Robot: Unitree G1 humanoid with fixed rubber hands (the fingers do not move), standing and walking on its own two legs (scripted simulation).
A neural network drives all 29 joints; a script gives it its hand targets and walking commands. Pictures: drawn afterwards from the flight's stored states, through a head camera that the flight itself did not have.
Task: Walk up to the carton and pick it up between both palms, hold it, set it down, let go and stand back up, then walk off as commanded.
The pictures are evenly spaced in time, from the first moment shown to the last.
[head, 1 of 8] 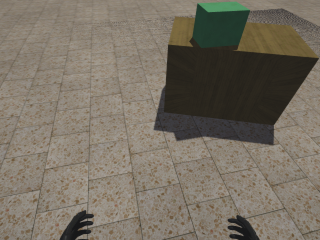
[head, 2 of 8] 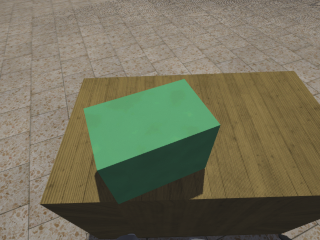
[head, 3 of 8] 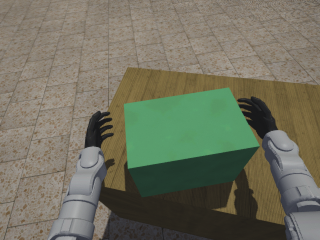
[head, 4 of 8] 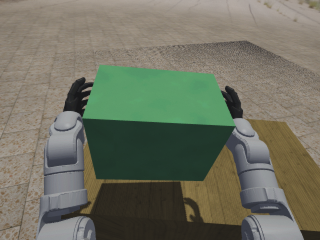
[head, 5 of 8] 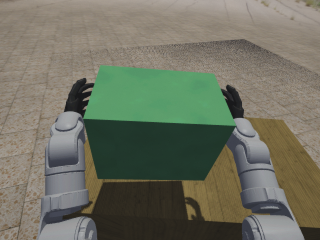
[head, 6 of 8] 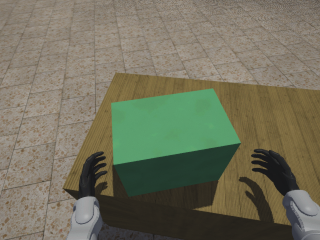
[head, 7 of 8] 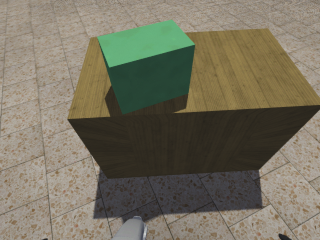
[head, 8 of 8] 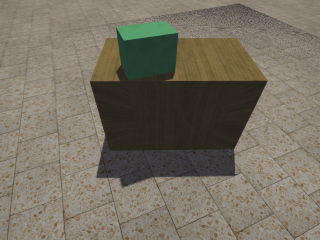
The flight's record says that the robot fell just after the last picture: no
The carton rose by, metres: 0.20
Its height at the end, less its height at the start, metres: +0.00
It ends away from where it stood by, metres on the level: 0.02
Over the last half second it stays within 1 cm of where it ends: yes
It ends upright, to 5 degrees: yes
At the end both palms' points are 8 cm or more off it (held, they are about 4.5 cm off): yes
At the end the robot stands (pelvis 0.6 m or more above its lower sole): yes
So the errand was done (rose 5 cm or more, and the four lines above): yes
